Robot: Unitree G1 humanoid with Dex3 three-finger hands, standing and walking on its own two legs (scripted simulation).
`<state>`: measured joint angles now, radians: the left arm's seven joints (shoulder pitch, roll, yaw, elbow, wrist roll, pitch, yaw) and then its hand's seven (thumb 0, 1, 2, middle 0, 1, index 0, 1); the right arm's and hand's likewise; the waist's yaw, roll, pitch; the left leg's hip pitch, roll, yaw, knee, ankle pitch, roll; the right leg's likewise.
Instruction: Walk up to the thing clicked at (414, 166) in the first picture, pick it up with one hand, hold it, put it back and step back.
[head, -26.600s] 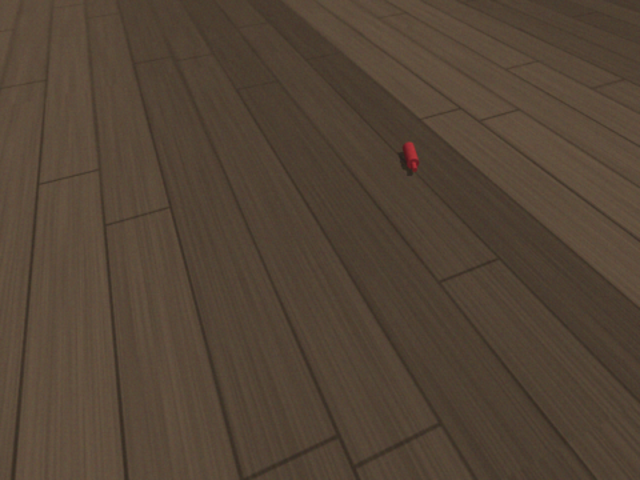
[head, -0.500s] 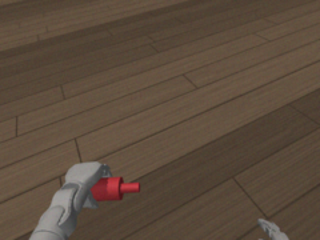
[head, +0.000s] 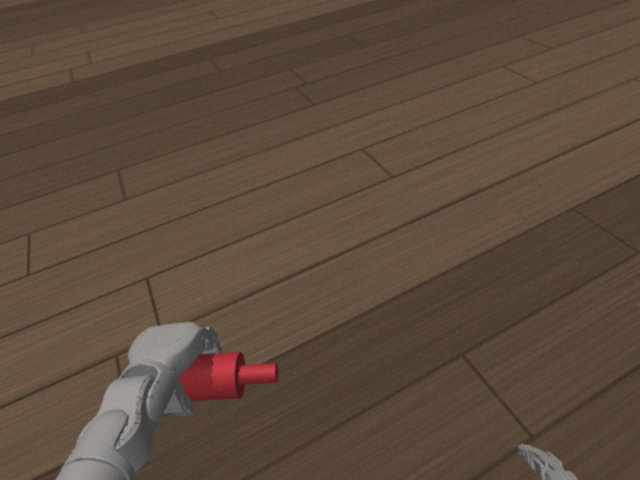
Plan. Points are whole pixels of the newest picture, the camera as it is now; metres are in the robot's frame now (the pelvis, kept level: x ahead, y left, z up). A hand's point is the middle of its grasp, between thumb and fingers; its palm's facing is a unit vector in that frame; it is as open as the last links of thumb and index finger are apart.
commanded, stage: crouch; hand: left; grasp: from above
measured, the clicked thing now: (205, 376) +0.30 +0.20 -0.05
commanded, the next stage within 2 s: lower in 1.90 s
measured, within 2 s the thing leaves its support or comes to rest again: neither
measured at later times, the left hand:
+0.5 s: hand (202, 415) +0.30 +0.25 -0.19, palm faces -0.45 +0.02 -0.90, open 8.7 cm
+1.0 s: hand (228, 443) +0.33 +0.27 -0.43, palm faces -0.48 -0.01 -0.88, open 8.8 cm
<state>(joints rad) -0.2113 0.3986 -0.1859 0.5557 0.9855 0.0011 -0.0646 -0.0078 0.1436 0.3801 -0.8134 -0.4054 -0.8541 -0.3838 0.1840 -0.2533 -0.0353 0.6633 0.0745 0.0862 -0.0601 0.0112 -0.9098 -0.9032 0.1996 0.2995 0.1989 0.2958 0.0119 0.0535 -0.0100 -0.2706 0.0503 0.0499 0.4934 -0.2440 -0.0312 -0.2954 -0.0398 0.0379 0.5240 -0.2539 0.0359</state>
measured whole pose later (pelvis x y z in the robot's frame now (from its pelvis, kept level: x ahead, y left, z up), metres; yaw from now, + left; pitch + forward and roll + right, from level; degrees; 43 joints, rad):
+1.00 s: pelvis -0.08 +0.02 -0.28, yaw +0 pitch +35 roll -4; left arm -0.72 0.51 -0.01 1.22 1.18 -0.13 0.34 -0.01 0.16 0.38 -0.80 -0.40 -0.84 -0.38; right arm 0.18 -0.23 -0.04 0.76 -0.07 -0.05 0.02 0.01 -0.90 -0.90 0.20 0.30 0.20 0.30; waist -0.14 0.04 -0.18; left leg -1.89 0.03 -0.07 1.89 -0.62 -0.01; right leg -1.83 -0.03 0.03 1.84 -0.62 0.07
